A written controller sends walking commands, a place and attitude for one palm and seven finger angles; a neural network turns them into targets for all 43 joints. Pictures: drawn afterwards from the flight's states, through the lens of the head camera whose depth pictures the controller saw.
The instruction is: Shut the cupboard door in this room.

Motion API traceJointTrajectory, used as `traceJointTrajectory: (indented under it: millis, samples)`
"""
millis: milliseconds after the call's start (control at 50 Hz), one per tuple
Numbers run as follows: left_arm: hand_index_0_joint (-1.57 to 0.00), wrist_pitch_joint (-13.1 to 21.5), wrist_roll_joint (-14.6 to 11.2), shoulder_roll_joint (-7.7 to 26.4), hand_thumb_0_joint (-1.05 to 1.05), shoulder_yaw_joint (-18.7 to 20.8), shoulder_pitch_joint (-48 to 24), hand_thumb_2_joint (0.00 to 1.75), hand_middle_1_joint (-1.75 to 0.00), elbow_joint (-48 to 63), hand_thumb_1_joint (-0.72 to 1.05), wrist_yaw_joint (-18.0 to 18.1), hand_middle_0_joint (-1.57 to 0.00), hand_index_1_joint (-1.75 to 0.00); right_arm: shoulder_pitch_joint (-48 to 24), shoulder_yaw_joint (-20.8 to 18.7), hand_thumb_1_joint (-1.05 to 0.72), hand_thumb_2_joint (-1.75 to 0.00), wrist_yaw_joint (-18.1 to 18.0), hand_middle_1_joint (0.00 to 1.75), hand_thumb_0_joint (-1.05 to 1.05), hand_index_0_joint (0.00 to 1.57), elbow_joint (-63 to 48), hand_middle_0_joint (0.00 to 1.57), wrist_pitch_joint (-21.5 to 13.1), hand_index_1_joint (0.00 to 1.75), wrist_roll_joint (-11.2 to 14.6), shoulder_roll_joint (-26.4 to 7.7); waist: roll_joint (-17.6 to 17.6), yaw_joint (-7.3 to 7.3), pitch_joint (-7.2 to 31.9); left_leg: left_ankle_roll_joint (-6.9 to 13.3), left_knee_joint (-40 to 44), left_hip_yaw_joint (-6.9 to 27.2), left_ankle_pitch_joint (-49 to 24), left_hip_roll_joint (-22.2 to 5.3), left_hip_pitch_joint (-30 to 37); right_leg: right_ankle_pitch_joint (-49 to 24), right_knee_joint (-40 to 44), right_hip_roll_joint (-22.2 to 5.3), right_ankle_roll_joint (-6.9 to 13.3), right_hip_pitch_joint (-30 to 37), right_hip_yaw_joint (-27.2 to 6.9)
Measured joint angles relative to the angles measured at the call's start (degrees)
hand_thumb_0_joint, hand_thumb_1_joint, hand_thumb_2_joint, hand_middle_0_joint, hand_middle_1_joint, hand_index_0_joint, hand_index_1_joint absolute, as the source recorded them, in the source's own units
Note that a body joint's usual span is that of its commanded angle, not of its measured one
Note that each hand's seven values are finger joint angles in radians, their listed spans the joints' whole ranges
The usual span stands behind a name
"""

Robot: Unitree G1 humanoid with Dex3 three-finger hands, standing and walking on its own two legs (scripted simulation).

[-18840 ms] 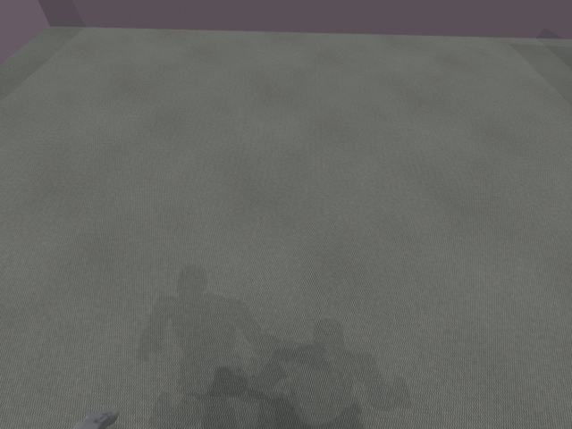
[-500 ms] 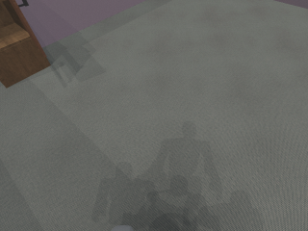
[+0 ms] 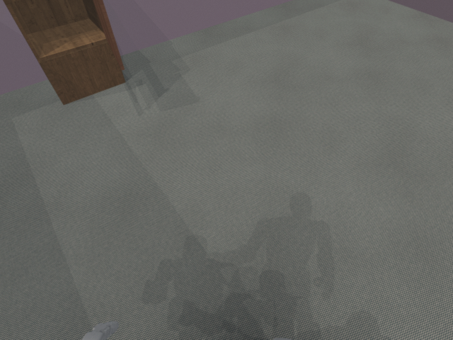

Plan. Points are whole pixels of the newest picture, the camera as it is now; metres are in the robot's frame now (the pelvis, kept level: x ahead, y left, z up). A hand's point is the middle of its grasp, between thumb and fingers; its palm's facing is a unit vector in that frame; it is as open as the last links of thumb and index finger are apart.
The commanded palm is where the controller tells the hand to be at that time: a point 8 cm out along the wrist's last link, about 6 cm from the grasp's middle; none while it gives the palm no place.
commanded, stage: turn or walk to find it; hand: left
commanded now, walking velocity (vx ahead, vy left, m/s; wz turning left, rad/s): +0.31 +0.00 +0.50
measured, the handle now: out of the picture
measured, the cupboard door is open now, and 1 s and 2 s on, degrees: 80 80 80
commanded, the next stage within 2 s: none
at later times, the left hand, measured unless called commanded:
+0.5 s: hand out of the picture -0.03 +0.12 -0.15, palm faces +0.38 -0.89 -0.25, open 7.4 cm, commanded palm none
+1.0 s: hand (106, 256) +0.31 +0.30 -0.15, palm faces +0.43 -0.89 -0.18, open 7.3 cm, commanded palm none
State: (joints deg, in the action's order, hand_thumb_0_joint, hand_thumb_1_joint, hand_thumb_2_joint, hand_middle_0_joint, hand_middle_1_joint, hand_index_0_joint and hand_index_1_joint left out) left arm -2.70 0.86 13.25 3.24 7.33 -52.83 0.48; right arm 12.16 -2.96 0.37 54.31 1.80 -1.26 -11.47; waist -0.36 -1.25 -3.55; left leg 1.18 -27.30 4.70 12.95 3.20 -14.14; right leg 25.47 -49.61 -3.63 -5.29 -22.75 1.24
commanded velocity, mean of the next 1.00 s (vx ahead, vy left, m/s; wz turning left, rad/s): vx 0.36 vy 0.00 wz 0.30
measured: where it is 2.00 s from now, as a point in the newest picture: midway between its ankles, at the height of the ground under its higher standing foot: (182, 234)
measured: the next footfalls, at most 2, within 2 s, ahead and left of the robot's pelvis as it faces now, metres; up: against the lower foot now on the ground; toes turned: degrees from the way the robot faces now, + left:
right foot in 0.08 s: +0.04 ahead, -0.13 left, +0.00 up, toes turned -1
left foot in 0.64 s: +0.25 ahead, +0.16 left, +0.00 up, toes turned +28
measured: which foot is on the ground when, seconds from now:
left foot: down 0.00-0.08, up 0.10-0.62, down 0.64-1.00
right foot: up 0.00-0.06, down 0.08-0.66, up 0.68-1.00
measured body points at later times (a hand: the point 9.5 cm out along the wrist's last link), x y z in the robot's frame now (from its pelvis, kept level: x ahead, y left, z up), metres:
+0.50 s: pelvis +0.10 -0.02 +0.00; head +0.14 -0.04 +0.45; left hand -0.05 +0.17 -0.13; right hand +0.24 -0.23 -0.16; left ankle +0.14 +0.17 -0.67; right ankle +0.01 -0.13 -0.74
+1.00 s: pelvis +0.29 +0.09 +0.00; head +0.29 +0.09 +0.45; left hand +0.29 +0.34 -0.14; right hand +0.41 -0.13 -0.14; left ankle +0.21 +0.14 -0.74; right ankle +0.45 +0.00 -0.67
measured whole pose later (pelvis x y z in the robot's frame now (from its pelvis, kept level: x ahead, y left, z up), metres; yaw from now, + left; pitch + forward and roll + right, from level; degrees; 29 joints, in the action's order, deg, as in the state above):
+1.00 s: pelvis +0.29 +0.09 +0.00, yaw +24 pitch -2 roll +2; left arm 0.6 1.8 10.4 3.0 9.3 -55.9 -0.9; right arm 17.8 -3.5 -0.4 60.3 -4.3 -0.4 -11.1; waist 2.3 0.2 -0.9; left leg 3.9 -19.8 -5.6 16.1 3.8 -1.9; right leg 8.3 -57.3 -10.3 -4.3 -36.0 4.1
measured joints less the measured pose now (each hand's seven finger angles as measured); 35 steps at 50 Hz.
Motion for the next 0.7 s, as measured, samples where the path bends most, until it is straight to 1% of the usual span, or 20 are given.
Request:
traceJointTrajectory:
  millis: [40, 60, 80, 100, 120, 140, 160, 200, 260, 320, 380, 420, 480, 540, 600, 620, 640, 660, 680, 700]
  samples:
    - [-0.2, 0.6, 0.0, -0.7, 0.0, -0.3, 0.0, 0.9, -0.3, 0.5, 0.91, -0.5, -0.19, -0.3, 1.3, -0.3, -0.91, -0.89, 0.1, 0.3, 0.01, 0.2, 0.6, 0.21, 0.3, 0.3, -0.1, -0.5, -1.1, -0.58, 0.6, -0.7, -1.5, 1.0, 0.8, 0.0, -0.9, -0.2, 6.9, 1.0, 0.5, 3.1, 0.8]
    - [-0.2, 1.2, 0.1, -1.0, 0.0, -0.4, 0.3, 0.9, -0.3, 0.8, 0.91, -0.8, -0.19, -0.3, 2.2, -0.5, -0.91, -0.89, 0.1, 0.3, 0.01, 0.2, 0.8, 0.21, 0.5, 0.3, -0.1, -0.7, -1.6, -0.76, 1.1, -1.0, -3.1, 1.6, 1.6, 0.0, -1.7, -1.6, 11.5, 1.5, 0.9, 5.4, 1.4]
    - [-0.2, 1.9, 0.3, -1.1, 0.0, -0.6, 0.7, 0.9, -0.3, 1.2, 0.91, -1.1, -0.19, -0.3, 3.1, -0.7, -0.91, -0.89, 0.0, 0.3, 0.01, 0.2, 1.1, 0.21, 0.6, 0.3, 0.0, -0.9, -1.9, -0.75, 1.6, -1.1, -5.8, 2.1, 3.7, 0.2, -3.0, -3.7, 16.1, 1.8, 1.8, 7.5, 2.0]
    - [-0.2, 2.7, 0.6, -1.7, 0.0, -0.7, 1.0, 0.9, -0.3, 1.2, 0.91, -1.0, -0.19, -0.3, 3.6, -1.0, -0.91, -0.89, -0.1, 0.3, 0.01, 0.2, 1.8, 0.2, 0.8, 0.3, 0.2, -1.3, -2.8, -0.71, 1.6, -1.2, -10.5, 2.3, 8.4, 0.1, -4.6, -6.1, 16.2, 2.2, 3.5, 7.9, 2.9]
    - [-0.2, 3.1, 0.6, -2.2, 0.0, -1.0, 1.6, 0.9, -0.3, 1.2, 0.91, -0.9, -0.2, -0.3, 4.2, -1.2, -0.91, -0.89, 0.0, 0.3, 0.01, 0.2, 2.5, 0.2, 1.2, 0.3, 0.1, -1.6, -3.3, -0.69, 1.6, -1.3, -16.4, 1.8, 12.0, 0.1, -6.7, -6.4, 15.7, 2.1, 5.2, 8.4, 4.0]
    - [-0.2, 3.5, 0.5, -2.7, 0.0, -1.3, 2.6, 0.9, -0.3, 1.2, 0.91, -0.8, -0.2, -0.3, 4.7, -1.4, -0.91, -0.89, 0.3, 0.3, 0.01, 0.2, 3.0, 0.2, 1.5, 0.3, 0.0, -1.9, -3.5, -0.59, 2.0, -1.3, -22.2, 0.8, 13.2, 0.1, -9.0, -6.2, 16.0, 1.8, 6.3, 9.4, 4.9]
    - [-0.2, 3.9, 0.4, -3.1, 0.0, -1.3, 3.9, 0.9, -0.3, 0.9, 0.91, -0.6, -0.2, -0.3, 5.1, -1.6, -0.91, -0.89, 0.7, 0.3, 0.01, 0.2, 3.5, 0.2, 1.8, 0.3, -0.1, -2.1, -3.3, -0.3, 2.5, -1.4, -27.4, -0.5, 12.9, -0.1, -11.1, -6.1, 17.1, 1.3, 6.9, 10.6, 5.4]
    - [-0.2, 4.4, 0.4, -3.6, 0.0, -1.3, 6.7, 0.9, -0.3, -0.3, 0.91, -0.3, -0.2, -0.3, 5.2, -2.1, -0.91, -0.89, 1.4, 0.3, 0.01, 0.2, 3.8, 0.2, 2.0, 0.3, -0.5, -2.6, -2.7, 0.07, 3.1, -1.9, -35.2, -2.9, 9.5, -1.2, -14.7, -6.6, 20.4, 0.3, 7.1, 13.3, 5.9]
    - [-0.2, 4.9, 0.3, -4.2, 0.0, -1.4, 10.0, 0.9, -0.3, -2.7, 0.91, -0.1, -0.2, -0.3, 5.2, -2.6, -0.91, -0.89, 1.9, 0.3, 0.01, 0.2, 3.3, 0.2, 1.5, 0.3, -0.5, -3.2, -2.3, -0.3, 3.2, -2.9, -41.0, -3.6, 2.7, -3.4, -18.8, -8.1, 25.6, -0.7, 6.8, 17.3, 7.8]
    - [-0.2, 5.4, 0.4, -4.7, 0.0, -1.4, 12.7, 0.9, -0.3, -4.6, 0.91, 0.1, -0.2, -0.3, 5.0, -2.8, -0.91, -0.89, 2.1, 0.3, 0.01, 0.2, 3.2, 0.2, 1.3, 0.3, -0.4, -3.3, -2.2, -0.08, 2.7, -3.6, -42.4, -3.3, -2.0, -5.4, -21.5, -8.1, 28.7, -1.2, 6.6, 20.5, 10.4]
    - [-0.2, 6.1, 0.6, -5.2, 0.0, -1.4, 15.3, 0.9, -0.3, -6.0, 0.91, 0.3, -0.2, -0.3, 4.1, -2.6, -0.91, -0.89, 2.2, 0.3, 0.01, 0.2, 3.6, 0.2, 1.4, 0.3, -0.4, -3.1, -2.1, 0.76, 2.0, -3.7, -41.3, -3.6, -4.2, -6.9, -23.0, -7.1, 30.2, -1.3, 6.2, 23.0, 13.0]
    - [-0.2, 6.5, 0.8, -5.6, 0.0, -1.4, 17.0, 0.9, -0.3, -6.9, 0.91, 0.5, -0.2, -0.3, 3.0, -2.4, -0.91, -0.9, 2.3, 0.3, 0.01, 0.2, 3.8, 0.2, 1.5, 0.3, -0.4, -2.9, -2.0, 1.43, 1.5, -3.6, -39.2, -4.4, -4.5, -7.7, -23.4, -6.0, 30.6, -1.4, 5.8, 24.4, 14.6]
    - [-0.2, 6.9, 1.1, -6.1, 0.0, -1.6, 19.3, 0.9, -0.3, -8.2, 0.91, 0.7, -0.2, -0.3, 0.3, -1.6, -0.91, -0.9, 2.4, 0.3, 0.01, 0.19, 3.8, 0.2, 1.4, 0.3, -0.3, -2.3, -1.8, 2.64, 0.5, -3.0, -32.6, -6.6, -3.7, -8.3, -22.5, -4.0, 30.6, -1.6, 4.9, 26.3, 16.9]
    - [-0.2, 7.0, 1.2, -6.5, 0.0, -1.9, 21.4, 0.9, -0.3, -9.3, 0.91, 0.7, -0.19, -0.3, -3.6, -0.6, -0.91, -0.9, 2.6, 0.3, 0.01, 0.19, 3.3, 0.2, 0.8, 0.3, -0.2, -1.6, -1.4, 4.34, -0.8, -1.6, -23.1, -9.1, -2.1, -8.0, -20.0, -1.8, 30.3, -1.8, 3.7, 28.2, 18.6]
    - [-0.2, 6.7, 1.1, -6.6, 0.0, -2.3, 23.4, 0.9, -0.3, -10.8, 0.91, 0.5, -0.2, -0.3, -7.6, 0.3, -0.91, -0.9, 2.4, 0.3, 0.01, 0.19, 1.8, 0.2, -0.5, 0.3, -0.2, -0.9, -0.3, 5.77, -2.1, 0.6, -14.7, -12.1, 0.7, -5.8, -16.0, 1.4, 27.8, -3.2, 1.9, 29.6, 19.6]
    - [-0.2, 6.6, 1.0, -6.6, 0.0, -2.5, 24.1, 0.9, -0.3, -11.5, 0.91, 0.4, -0.2, -0.3, -8.5, 0.4, -0.91, -0.9, 2.3, 0.3, 0.01, 0.19, 1.2, 0.2, -1.3, 0.3, -0.2, -0.6, 0.0, 5.85, -2.3, 1.6, -12.0, -13.1, 1.2, -4.6, -13.9, 3.0, 24.8, -4.2, 1.4, 29.3, 19.7]
    - [-0.2, 6.3, 0.8, -6.7, 0.0, -2.7, 24.8, 0.9, -0.3, -12.3, 0.91, 0.2, -0.2, -0.3, -9.1, 0.6, -0.91, -0.9, 2.1, 0.3, 0.01, 0.2, 0.5, 0.2, -2.2, 0.3, -0.3, -0.6, 0.0, 5.61, -2.2, 2.8, -8.9, -13.8, -0.7, -3.6, -11.3, 4.3, 19.1, -5.3, 1.2, 27.9, 19.6]
    - [-0.2, 5.8, 0.4, -6.7, 0.0, -2.7, 24.8, 0.9, -0.3, -12.9, 0.91, -0.2, -0.2, -0.3, -9.6, 0.5, -0.91, -0.89, 1.8, 0.3, 0.01, 0.2, -0.1, 0.2, -3.2, 0.3, -0.4, -0.4, 0.2, 5.09, -2.4, 3.7, -9.7, -13.8, -1.7, -2.9, -11.0, 3.4, 9.9, -7.0, 1.7, 24.7, 17.7]
    - [-0.2, 5.1, 0.1, -6.5, 0.0, -2.8, 24.0, 0.9, -0.3, -13.2, 0.91, -0.4, -0.2, -0.3, -9.8, 0.6, -0.91, -0.89, 1.5, 0.3, 0.01, 0.2, -0.5, 0.2, -4.1, 0.3, -0.2, -0.2, 0.4, 4.91, -2.7, 4.2, -11.7, -13.6, -0.1, -2.5, -10.8, 3.4, -0.6, -7.3, 2.2, 20.4, 13.6]
    - [-0.2, 4.5, -0.1, -6.2, 0.01, -2.8, 22.9, 0.9, -0.3, -13.1, 0.91, -0.5, -0.2, -0.3, -9.8, 0.6, -0.91, -0.89, 1.2, 0.3, 0.01, 0.2, -0.5, 0.2, -4.7, 0.3, 0.2, 0.0, 0.4, 5.08, -2.9, 4.4, -12.6, -13.6, 1.8, -2.4, -9.8, 3.8, -10.0, -6.9, 2.7, 15.9, 9.6]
